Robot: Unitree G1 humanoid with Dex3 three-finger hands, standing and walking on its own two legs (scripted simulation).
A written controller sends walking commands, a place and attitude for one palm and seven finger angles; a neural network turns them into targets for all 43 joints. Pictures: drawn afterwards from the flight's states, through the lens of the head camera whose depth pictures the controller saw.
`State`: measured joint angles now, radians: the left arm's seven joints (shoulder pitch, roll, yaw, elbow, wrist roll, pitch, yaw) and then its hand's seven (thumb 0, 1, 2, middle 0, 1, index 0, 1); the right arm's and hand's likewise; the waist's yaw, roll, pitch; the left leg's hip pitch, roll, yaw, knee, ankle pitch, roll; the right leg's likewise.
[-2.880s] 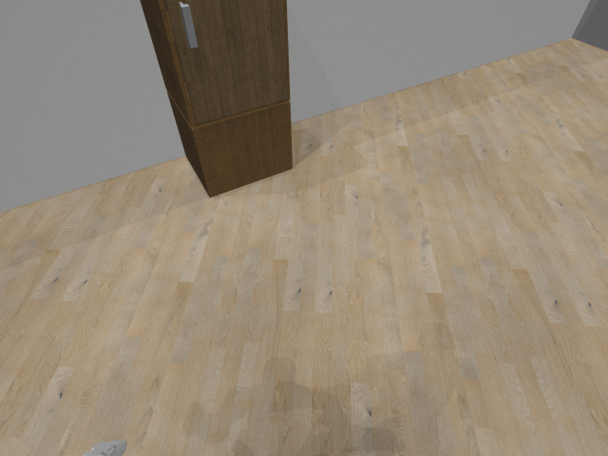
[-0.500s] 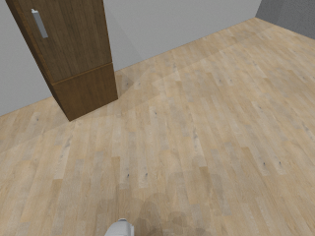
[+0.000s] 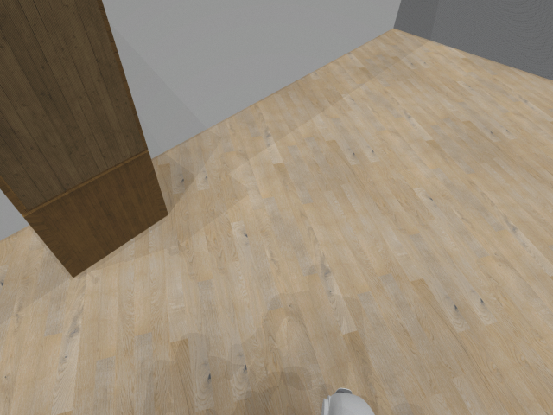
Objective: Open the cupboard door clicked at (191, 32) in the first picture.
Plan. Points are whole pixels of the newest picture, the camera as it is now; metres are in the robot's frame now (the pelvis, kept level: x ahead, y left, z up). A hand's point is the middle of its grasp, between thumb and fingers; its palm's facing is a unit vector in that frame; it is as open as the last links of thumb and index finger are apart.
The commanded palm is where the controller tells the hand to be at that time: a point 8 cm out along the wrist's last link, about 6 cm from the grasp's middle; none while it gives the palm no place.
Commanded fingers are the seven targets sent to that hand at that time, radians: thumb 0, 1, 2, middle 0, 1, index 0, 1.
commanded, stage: walk to a spot facing it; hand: left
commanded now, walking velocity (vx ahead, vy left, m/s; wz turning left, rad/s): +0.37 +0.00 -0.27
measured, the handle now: out of the picture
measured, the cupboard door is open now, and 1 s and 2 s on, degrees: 0 0 0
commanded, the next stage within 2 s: turn to face it in 0.52 s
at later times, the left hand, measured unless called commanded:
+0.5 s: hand (205, 351) +0.26 +0.14 -0.17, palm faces +0.00 -0.98 -0.21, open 7.2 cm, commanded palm none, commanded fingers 0.00 0.90 0.90 -0.20 -0.30 -0.20 -0.30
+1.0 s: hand (218, 255) +0.47 +0.15 -0.17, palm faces +0.12 -0.97 -0.23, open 7.3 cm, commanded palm none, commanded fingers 0.00 0.90 0.90 -0.20 -0.30 -0.20 -0.30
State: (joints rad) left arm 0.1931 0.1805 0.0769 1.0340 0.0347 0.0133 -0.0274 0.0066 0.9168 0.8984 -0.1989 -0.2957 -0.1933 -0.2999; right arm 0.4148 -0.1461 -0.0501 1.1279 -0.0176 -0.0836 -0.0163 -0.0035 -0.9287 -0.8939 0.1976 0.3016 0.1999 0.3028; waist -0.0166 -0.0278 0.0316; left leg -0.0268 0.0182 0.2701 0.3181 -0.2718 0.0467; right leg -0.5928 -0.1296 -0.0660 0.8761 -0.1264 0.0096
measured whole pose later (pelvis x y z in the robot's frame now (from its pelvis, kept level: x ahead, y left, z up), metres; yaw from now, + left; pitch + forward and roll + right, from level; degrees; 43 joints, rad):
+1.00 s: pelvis +0.38 -0.05 -0.02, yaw +5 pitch -1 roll +1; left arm 0.15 0.17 0.06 0.95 0.01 -0.01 0.01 0.01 0.92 0.90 -0.20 -0.30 -0.20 -0.30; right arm 0.29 -0.16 -0.06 1.05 -0.01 0.02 0.01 0.01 -0.92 -0.89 0.20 0.30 0.20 0.30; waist -0.03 0.02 0.06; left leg -0.28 0.02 0.04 0.58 -0.28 -0.01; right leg -0.34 -0.07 -0.09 0.58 -0.22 0.05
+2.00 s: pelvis +0.44 -0.06 -0.01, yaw +42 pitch -1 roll +2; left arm 0.21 0.18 0.02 0.88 0.03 0.01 0.02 0.01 0.91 0.90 -0.21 -0.30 -0.20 -0.30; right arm 0.15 -0.26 -0.09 0.94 -0.01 0.08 0.03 0.01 -0.91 -0.89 0.20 0.30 0.20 0.30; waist -0.01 0.03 0.09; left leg -0.44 0.02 0.02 1.05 -0.43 -0.06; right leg -0.22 -0.13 -0.18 0.54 -0.29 0.00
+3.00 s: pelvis +0.47 +0.10 -0.02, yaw +53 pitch -1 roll -2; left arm 0.45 0.14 0.04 1.15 0.03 -0.04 0.01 0.01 0.92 0.90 -0.21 -0.30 -0.20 -0.30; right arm 0.21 -0.18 -0.06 1.03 -0.02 -0.03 0.04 0.01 -0.91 -0.89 0.20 0.30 0.20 0.30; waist 0.04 0.00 0.05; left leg -0.38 0.09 0.12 0.58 -0.19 0.01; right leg -0.03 -0.11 -0.15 0.49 -0.42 0.07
